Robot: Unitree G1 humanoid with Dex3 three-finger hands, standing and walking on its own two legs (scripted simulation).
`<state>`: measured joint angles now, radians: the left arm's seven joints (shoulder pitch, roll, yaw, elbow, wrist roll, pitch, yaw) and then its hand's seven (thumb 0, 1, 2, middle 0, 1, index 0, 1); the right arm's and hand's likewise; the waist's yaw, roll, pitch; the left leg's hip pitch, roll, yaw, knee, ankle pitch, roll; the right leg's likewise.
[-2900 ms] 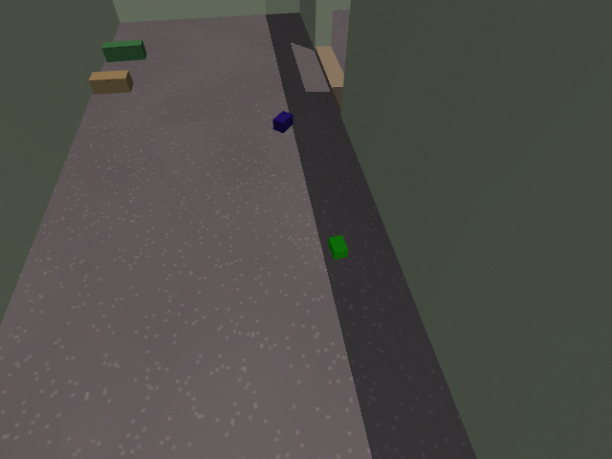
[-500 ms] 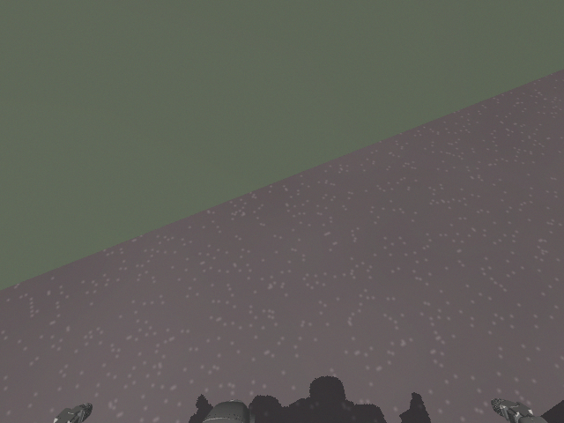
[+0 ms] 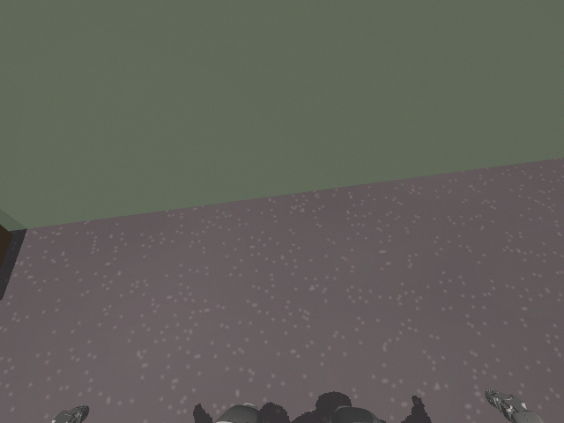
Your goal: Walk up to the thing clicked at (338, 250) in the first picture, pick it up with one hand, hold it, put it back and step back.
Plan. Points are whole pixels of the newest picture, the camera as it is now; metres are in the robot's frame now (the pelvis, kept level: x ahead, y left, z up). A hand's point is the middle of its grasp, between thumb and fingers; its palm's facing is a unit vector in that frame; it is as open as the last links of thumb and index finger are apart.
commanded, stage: walk up
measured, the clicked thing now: out of the picture -0.06 -0.96 -0.72
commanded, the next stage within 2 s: stand in 1.38 s
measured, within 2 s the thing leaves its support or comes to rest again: neither
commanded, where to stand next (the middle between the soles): +0.07 +0.00 m, yaw +14 degrees
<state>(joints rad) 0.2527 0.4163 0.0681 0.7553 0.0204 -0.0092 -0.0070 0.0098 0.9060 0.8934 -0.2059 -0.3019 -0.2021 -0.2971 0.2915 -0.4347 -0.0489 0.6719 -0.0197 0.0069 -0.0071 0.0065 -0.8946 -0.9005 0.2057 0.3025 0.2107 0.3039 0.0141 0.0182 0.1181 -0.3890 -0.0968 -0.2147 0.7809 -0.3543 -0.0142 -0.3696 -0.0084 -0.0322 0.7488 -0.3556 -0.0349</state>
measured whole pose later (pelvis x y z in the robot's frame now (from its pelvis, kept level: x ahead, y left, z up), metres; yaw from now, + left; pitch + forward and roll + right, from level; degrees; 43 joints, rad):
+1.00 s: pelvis +0.00 -0.01 +0.02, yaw +17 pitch -3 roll +0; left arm 0.19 0.38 0.02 0.98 0.02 -0.01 -0.02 0.01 0.90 0.89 -0.21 -0.30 -0.20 -0.30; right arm 0.16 -0.37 -0.02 0.99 -0.01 -0.02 0.01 0.01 -0.90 -0.90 0.20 0.30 0.21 0.30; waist 0.02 0.02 0.05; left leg -0.29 -0.02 -0.06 0.62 -0.28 0.00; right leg -0.24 -0.09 -0.06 0.61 -0.32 0.04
